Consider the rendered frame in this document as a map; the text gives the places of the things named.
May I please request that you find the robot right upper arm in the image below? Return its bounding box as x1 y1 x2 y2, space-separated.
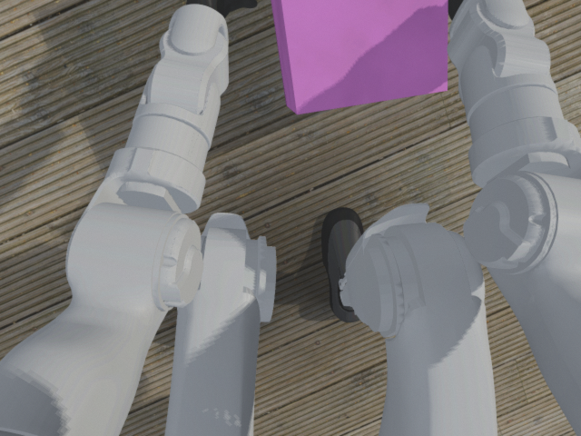
463 171 581 436

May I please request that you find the robot right forearm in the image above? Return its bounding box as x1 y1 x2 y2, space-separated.
447 0 581 188

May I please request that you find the robot left forearm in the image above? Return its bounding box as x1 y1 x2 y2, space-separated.
65 4 229 285

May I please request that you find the left robot hand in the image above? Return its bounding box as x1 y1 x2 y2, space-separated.
186 0 257 19

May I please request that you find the robot right thigh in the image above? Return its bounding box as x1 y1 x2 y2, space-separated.
356 223 497 436

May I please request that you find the carton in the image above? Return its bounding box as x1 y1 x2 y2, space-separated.
271 0 448 114

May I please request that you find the robot right foot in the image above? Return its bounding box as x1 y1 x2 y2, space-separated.
321 207 364 322

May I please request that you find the robot left upper arm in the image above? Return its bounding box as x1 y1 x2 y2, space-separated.
0 203 203 436

